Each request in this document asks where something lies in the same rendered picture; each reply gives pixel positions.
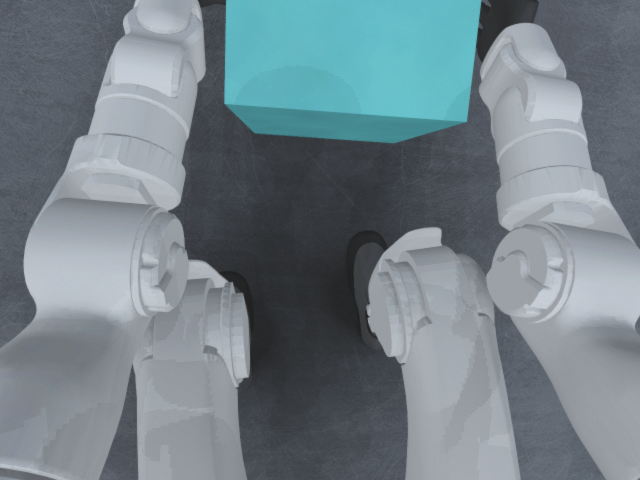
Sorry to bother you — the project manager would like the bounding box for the robot right shin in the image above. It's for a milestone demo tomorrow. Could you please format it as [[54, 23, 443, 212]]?
[[366, 227, 495, 345]]

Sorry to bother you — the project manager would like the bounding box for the right robot forearm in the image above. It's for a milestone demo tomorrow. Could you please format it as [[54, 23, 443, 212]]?
[[479, 23, 637, 246]]

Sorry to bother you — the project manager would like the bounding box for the left robot forearm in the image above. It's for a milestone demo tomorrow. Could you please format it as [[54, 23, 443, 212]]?
[[24, 0, 206, 296]]

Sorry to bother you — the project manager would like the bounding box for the robot right hand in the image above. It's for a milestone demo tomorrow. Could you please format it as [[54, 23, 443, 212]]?
[[476, 0, 539, 63]]

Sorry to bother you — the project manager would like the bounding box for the robot left thigh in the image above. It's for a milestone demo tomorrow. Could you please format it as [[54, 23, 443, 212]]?
[[135, 278, 250, 480]]

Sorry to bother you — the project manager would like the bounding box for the carton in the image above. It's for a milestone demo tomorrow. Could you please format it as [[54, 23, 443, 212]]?
[[224, 0, 481, 143]]

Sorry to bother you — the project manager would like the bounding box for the left robot upper arm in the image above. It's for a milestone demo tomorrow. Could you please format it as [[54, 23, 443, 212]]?
[[0, 198, 189, 480]]

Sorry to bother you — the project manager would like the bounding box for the right robot upper arm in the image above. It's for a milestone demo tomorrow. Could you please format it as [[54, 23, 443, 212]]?
[[486, 221, 640, 480]]

